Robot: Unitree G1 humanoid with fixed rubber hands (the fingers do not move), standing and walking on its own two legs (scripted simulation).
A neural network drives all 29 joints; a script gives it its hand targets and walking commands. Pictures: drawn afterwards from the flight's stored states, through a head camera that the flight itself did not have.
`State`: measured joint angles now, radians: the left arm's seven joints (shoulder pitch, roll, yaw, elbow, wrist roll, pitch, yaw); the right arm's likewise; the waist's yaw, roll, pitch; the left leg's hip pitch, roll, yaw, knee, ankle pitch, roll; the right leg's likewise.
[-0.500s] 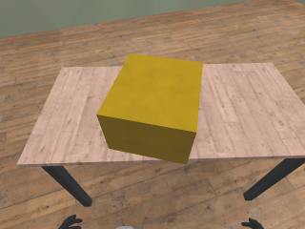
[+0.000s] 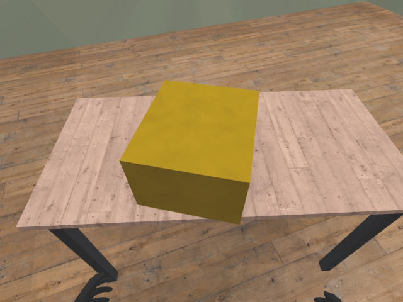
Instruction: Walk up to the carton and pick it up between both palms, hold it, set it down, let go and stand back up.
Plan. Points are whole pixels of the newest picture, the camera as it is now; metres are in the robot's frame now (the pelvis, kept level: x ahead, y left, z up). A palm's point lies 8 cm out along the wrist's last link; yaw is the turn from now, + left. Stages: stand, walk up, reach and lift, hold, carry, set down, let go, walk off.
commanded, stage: stand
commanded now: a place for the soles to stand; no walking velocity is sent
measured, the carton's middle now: (199, 146) +0.50 +0.02 -0.01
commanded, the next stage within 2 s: reach and lift in 0.34 s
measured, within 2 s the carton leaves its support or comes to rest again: neither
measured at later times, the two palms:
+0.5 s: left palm out of the picture +0.14 +0.26 -0.09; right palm (328, 296) +0.15 -0.24 -0.09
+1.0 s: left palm (72, 273) +0.19 +0.28 -0.05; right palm (315, 288) +0.16 -0.20 -0.05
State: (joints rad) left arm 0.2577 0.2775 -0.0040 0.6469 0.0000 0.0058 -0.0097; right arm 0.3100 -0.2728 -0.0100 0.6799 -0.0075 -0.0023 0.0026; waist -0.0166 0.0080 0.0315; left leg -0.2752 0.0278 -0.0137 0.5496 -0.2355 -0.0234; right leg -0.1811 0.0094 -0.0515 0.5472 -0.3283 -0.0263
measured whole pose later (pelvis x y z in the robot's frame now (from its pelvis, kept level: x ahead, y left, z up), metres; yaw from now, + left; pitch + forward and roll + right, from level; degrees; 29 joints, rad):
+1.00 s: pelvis +0.01 +0.03 +0.01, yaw -4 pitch -6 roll +0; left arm 0.20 0.30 0.04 0.53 -0.09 0.01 -0.05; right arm 0.23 -0.13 -0.04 0.61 0.02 -0.22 -0.03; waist 0.03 -0.03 0.09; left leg -0.08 0.02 0.08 0.38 -0.20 0.01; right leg -0.01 -0.01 0.04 0.36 -0.24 0.01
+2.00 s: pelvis +0.02 +0.04 +0.01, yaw -3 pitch -6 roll -1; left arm 0.04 0.48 -0.05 0.45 -0.35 -0.18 -0.16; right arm 0.11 -0.07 0.02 0.38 0.22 -0.21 -0.23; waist 0.04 -0.03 0.11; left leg -0.13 0.02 0.05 0.50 -0.26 0.02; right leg -0.02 -0.01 0.01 0.41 -0.28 0.02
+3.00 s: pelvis +0.02 +0.03 +0.01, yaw -3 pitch +2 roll -1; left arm -0.72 0.48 -0.02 1.01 -0.30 -0.01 -0.17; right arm -0.53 -0.17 0.08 0.74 0.34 -0.01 -0.25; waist -0.06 -0.03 -0.02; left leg -0.29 0.03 0.05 0.46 -0.21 0.01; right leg -0.18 0.00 0.01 0.38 -0.24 0.02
